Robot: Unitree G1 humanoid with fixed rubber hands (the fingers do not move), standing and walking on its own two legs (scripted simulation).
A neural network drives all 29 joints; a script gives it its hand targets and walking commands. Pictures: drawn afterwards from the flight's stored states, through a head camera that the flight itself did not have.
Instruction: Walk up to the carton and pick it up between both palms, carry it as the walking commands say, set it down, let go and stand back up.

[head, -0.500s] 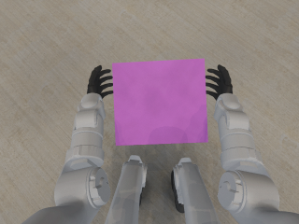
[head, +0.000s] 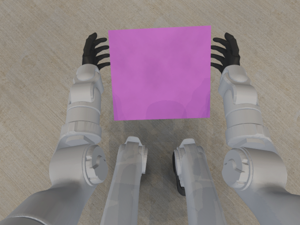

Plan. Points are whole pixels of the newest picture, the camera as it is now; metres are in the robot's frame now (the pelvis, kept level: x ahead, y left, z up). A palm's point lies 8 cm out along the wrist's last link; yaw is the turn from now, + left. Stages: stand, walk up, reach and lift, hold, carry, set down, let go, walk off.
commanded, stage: set down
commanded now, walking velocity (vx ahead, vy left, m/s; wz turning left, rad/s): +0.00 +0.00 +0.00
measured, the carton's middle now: (159, 76) +0.49 +0.02 -0.19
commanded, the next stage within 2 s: none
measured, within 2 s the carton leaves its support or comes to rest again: neither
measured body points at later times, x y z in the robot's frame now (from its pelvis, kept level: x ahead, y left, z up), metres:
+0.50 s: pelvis -0.01 +0.00 -0.07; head +0.31 +0.01 +0.25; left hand +0.52 +0.19 -0.18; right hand +0.52 -0.15 -0.19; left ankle +0.11 +0.11 -0.47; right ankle +0.10 -0.11 -0.47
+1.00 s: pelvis -0.01 +0.00 -0.12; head +0.35 +0.01 +0.16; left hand +0.53 +0.19 -0.27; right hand +0.53 -0.15 -0.27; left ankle +0.11 +0.11 -0.47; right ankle +0.10 -0.11 -0.47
